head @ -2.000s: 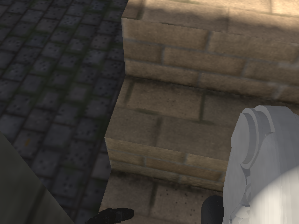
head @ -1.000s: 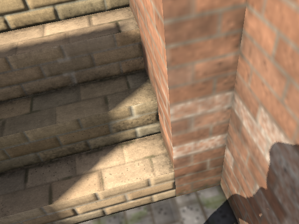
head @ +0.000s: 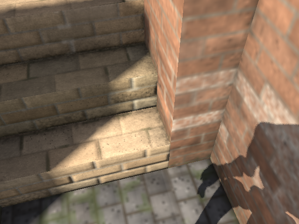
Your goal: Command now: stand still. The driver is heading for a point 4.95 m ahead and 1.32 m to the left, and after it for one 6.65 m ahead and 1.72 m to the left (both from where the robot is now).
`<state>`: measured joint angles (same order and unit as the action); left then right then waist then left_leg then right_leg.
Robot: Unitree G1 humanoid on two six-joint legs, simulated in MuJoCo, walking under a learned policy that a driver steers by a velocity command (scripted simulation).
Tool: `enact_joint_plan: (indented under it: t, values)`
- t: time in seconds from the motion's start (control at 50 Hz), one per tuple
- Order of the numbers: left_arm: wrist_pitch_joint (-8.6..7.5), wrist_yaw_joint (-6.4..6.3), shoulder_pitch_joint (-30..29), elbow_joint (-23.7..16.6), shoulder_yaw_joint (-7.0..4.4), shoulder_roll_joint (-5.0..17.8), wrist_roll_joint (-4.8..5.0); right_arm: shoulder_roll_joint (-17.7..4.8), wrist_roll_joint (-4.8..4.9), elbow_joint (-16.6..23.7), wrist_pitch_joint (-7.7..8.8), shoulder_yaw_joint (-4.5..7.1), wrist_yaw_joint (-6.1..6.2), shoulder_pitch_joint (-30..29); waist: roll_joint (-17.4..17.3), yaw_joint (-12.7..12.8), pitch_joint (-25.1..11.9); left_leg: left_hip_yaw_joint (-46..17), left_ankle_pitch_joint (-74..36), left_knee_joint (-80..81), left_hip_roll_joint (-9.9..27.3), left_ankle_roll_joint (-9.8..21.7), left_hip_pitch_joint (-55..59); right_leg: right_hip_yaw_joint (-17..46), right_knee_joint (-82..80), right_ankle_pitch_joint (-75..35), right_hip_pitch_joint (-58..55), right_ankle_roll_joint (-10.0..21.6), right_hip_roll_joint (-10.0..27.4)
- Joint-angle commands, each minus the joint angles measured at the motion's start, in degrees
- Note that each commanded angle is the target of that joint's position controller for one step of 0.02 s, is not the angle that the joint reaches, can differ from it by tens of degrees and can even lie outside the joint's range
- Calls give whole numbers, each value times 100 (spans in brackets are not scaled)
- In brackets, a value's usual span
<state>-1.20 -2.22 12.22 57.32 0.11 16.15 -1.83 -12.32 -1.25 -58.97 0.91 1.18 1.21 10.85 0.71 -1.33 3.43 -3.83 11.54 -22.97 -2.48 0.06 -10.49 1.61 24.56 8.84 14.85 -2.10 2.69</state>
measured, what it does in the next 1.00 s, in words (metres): stands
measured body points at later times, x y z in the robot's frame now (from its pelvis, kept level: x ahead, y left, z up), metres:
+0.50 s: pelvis +0.01 +0.00 +0.00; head +0.04 -0.01 +0.45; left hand +0.07 +0.27 -0.14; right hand +0.06 -0.26 -0.15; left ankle +0.01 +0.12 -0.74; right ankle +0.05 -0.14 -0.74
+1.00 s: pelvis +0.03 -0.01 +0.00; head +0.05 -0.01 +0.45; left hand +0.10 +0.26 -0.14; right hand +0.07 -0.27 -0.15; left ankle +0.01 +0.12 -0.74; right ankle +0.05 -0.14 -0.74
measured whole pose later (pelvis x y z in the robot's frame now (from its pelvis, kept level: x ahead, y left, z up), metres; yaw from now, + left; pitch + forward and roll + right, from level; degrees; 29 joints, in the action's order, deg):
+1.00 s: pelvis +0.03 -0.01 +0.00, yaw +0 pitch +0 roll +1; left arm -1.5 -2.2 12.2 56.9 0.2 15.1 -1.8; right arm -13.0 0.1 -60.6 0.7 2.9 2.5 12.0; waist -0.3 -1.4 2.7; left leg -4.3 13.7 -22.4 -1.3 -0.6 -8.5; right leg 1.2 24.3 11.2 12.9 -1.5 1.7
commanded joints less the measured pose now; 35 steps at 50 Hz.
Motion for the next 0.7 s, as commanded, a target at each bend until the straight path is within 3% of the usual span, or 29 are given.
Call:
enact_joint_plan:
  t: [0.02,0.08,0.12,0.52,0.54,0.7]
  values:
    - [-87,3,106,-181,-99,677,7,-670,-5,231,-10,124,21,199,-128,-40,-208,-310,-93,533,309,217,-235,4,-306,161,-245,67,10]
    - [-101,11,149,-153,-83,683,6,-659,1,277,-34,130,29,208,-110,-32,-197,-293,-173,484,283,213,-209,-3,-313,171,-228,61,18]
    - [-68,-34,160,-129,-78,697,-24,-649,69,267,-35,148,33,209,-107,-32,-192,-276,-294,480,285,205,-207,28,-328,115,-224,44,31]
    - [-68,-46,213,-80,-64,643,-2,-608,70,234,-32,219,71,334,-50,-6,-227,-212,-414,400,256,143,-192,63,-378,121,-318,116,50]
    - [-73,-43,129,-154,-84,681,-19,-663,129,200,-16,240,109,333,-34,-12,-259,-207,-295,419,264,108,-188,97,-415,363,-340,54,47]
    - [-93,-33,169,-186,-99,624,-3,-645,121,102,20,257,148,343,-71,2,-217,-215,-549,437,294,87,-161,101,-413,169,-392,44,20]
Velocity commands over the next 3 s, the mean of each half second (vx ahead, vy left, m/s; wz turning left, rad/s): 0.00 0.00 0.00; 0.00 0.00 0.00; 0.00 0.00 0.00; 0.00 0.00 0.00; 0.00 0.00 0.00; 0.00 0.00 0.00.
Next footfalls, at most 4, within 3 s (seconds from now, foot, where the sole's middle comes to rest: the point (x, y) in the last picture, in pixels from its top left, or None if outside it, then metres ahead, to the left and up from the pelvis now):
none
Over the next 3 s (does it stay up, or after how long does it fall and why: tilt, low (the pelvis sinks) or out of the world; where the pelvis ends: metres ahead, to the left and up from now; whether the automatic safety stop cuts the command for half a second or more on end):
stays up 0.05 0.00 0.00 its command is cut before an obstacle from the start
